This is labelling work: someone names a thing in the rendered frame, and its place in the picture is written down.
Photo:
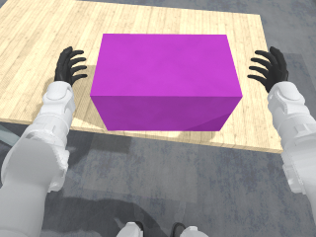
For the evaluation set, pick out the robot left upper arm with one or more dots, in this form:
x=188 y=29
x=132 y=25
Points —
x=37 y=168

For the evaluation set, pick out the robot right upper arm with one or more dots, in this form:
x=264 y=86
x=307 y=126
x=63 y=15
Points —
x=299 y=166

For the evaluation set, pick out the table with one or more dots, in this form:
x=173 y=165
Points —
x=33 y=33

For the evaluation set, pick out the robot right hand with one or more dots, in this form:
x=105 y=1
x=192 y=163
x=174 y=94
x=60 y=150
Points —
x=276 y=68

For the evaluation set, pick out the right robot forearm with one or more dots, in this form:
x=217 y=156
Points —
x=291 y=118

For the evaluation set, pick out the left robot forearm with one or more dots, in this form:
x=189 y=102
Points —
x=52 y=123

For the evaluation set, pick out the robot right foot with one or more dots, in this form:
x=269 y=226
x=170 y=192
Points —
x=178 y=229

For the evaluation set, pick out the carton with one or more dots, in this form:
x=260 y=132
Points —
x=165 y=82

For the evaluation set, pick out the left robot shin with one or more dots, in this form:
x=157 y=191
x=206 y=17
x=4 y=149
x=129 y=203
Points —
x=132 y=224

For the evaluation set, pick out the robot left hand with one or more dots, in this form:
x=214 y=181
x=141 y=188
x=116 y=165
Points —
x=64 y=70

